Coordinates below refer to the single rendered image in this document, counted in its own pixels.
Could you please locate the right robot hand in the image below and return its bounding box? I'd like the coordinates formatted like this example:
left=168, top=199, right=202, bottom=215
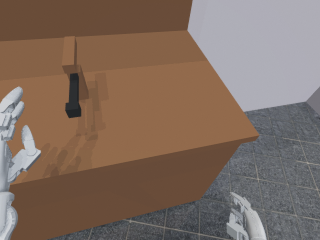
left=226, top=192, right=267, bottom=240

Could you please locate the left robot forearm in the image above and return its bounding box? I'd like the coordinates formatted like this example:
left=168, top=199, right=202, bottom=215
left=0, top=191, right=18, bottom=240

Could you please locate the tap lever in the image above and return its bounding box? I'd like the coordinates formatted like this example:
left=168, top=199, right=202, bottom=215
left=65, top=73, right=82, bottom=118

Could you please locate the counter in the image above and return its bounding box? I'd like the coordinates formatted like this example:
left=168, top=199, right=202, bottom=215
left=0, top=0, right=260, bottom=240

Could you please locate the left robot hand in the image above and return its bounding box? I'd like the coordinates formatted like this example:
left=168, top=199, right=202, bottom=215
left=0, top=86, right=41, bottom=193

